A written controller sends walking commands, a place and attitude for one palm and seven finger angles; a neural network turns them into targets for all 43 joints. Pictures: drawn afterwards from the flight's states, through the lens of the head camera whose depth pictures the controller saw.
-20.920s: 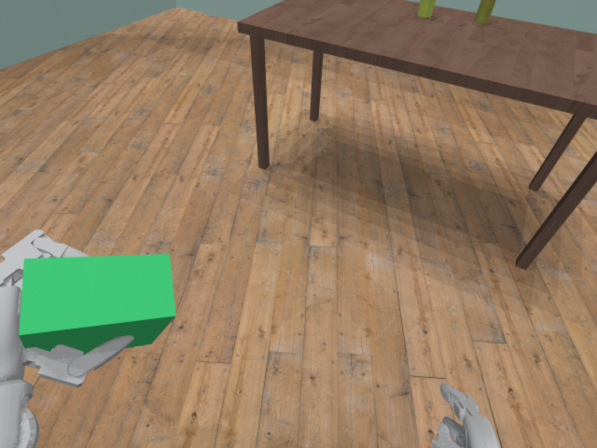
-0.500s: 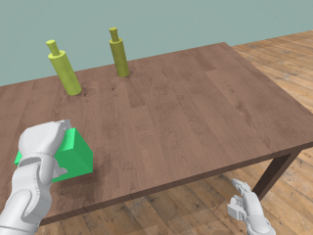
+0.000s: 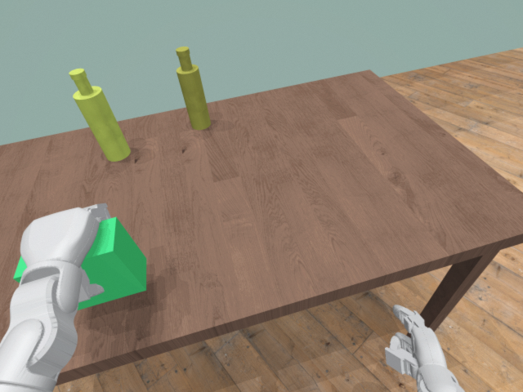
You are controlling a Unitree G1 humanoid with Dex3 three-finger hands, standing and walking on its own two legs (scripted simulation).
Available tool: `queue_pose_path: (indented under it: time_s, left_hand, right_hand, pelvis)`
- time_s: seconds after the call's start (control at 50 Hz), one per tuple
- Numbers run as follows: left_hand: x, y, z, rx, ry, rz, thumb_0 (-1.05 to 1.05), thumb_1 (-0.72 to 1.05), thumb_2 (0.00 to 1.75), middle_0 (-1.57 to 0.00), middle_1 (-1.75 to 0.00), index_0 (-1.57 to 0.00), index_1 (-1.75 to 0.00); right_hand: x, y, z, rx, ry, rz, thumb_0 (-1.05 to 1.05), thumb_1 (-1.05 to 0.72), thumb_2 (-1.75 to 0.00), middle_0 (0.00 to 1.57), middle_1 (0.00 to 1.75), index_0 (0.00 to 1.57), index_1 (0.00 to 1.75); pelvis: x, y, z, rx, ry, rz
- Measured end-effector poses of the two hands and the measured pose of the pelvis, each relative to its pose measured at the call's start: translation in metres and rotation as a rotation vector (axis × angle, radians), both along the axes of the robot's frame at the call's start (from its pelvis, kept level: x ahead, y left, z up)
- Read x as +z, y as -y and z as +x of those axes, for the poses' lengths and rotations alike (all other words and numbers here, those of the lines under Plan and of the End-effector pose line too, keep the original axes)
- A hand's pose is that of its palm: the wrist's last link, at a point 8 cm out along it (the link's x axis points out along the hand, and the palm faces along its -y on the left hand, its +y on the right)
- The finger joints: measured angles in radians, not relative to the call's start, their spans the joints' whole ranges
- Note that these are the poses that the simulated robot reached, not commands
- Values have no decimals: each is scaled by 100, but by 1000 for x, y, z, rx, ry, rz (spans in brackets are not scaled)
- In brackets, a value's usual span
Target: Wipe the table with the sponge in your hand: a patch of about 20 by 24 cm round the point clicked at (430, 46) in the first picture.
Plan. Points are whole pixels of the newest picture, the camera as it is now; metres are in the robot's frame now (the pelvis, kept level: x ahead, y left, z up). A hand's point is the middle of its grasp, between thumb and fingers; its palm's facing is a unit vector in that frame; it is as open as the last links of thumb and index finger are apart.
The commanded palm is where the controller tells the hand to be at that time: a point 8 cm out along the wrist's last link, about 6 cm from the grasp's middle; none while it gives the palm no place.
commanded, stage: move the sponge above the wiping area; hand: left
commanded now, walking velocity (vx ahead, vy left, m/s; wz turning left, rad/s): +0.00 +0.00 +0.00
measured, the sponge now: (95, 273) +0.24 +0.31 +0.06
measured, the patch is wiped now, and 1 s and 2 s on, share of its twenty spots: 0.00 0.00 0.00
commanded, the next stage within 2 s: lower the sponge onto the table in 0.28 s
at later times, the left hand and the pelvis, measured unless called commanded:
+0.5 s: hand (79, 260) +0.24 +0.31 +0.11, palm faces +0.01 -0.06 -1.00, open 10.0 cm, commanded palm +0.21 +0.30 +0.17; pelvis +0.00 +0.00 +0.00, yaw +0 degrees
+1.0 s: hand (85, 273) +0.23 +0.30 +0.09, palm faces +0.01 -0.07 -1.00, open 10.0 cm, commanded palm +0.20 +0.29 +0.16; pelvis -0.01 +0.00 +0.00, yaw +0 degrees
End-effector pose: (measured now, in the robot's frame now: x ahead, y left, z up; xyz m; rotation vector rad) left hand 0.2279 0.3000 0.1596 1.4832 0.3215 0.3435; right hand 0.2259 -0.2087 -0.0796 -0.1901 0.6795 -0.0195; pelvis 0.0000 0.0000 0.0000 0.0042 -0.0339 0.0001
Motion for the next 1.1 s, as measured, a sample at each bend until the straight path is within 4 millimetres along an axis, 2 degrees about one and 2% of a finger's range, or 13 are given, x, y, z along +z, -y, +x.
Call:
queue_pose_path:
  time_s: [0.2,0.44,0.78,1.1]
  left_hand:
    - [-6,5,-8,-16,-22,-11,0,-49,104,-74,-135,-76,-134]
    - [3,-2,-5,15,0,-3,0,-49,104,-74,-135,-76,-134]
    - [0,0,-16,-11,12,-4,0,-49,104,-74,-135,-76,-135]
    - [-16,5,-18,-19,-18,-11,0,-49,104,-74,-135,-76,-135]
  right_hand:
    - [2,-6,5,16,15,-2,2,-90,-90,20,30,20,30]
    - [7,-12,8,29,32,14,2,-90,-90,21,30,20,30]
    - [5,-10,-1,19,19,1,2,-90,-90,20,30,20,30]
    - [4,-10,-5,18,18,1,2,-90,-90,20,30,20,30]
  pelvis:
    - [0,-1,-2,7,5,0]
    - [0,-1,-4,6,8,-1]
    - [0,-3,-8,6,15,-3]
    - [0,-2,-11,5,14,-3]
